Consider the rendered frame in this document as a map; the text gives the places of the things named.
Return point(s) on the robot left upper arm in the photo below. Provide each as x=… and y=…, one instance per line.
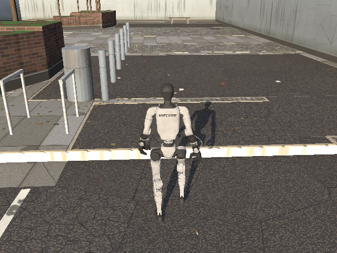
x=148, y=120

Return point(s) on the robot right hand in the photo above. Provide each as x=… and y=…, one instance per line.
x=198, y=157

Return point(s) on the robot right upper arm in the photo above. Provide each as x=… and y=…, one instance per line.
x=186, y=119

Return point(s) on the robot right forearm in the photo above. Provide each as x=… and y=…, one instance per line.
x=193, y=142

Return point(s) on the robot right foot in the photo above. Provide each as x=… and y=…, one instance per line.
x=182, y=200

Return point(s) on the robot left forearm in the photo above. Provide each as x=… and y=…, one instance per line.
x=143, y=138

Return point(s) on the robot left hand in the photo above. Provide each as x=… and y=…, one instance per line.
x=146, y=147

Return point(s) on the robot right thigh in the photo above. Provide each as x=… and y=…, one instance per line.
x=180, y=154

